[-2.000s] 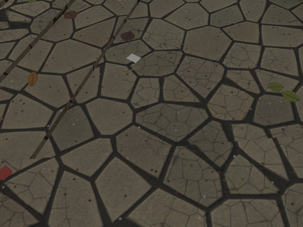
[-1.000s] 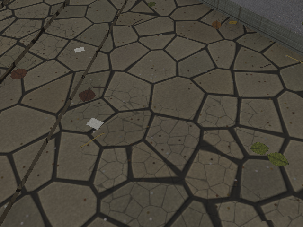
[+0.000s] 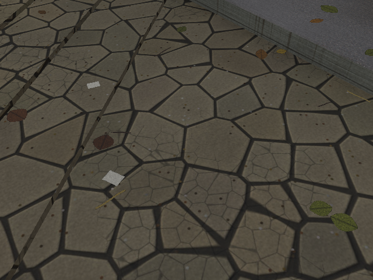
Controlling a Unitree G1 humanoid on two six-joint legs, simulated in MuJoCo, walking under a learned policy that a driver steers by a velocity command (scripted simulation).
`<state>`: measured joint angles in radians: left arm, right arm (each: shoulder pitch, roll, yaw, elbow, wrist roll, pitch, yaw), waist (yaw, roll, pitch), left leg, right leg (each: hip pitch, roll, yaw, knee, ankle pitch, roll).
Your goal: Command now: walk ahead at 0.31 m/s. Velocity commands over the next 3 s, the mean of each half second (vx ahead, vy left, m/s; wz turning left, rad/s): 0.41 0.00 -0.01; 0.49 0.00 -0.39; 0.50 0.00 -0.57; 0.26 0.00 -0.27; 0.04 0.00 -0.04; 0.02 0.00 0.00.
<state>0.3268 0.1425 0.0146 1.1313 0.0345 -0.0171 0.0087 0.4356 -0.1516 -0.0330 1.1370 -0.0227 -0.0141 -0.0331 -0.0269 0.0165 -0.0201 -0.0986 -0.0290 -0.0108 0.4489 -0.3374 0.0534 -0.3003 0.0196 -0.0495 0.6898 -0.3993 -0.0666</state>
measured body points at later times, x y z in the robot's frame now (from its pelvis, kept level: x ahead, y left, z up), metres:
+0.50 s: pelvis +0.22 -0.02 -0.01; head +0.26 -0.02 +0.43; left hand +0.09 +0.18 -0.15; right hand +0.42 -0.23 -0.13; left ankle +0.36 +0.06 -0.73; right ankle +0.04 -0.10 -0.74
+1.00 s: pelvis +0.52 -0.02 -0.02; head +0.53 -0.04 +0.43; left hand +0.71 +0.17 -0.14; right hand +0.45 -0.26 -0.17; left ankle +0.38 +0.06 -0.74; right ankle +0.64 -0.13 -0.74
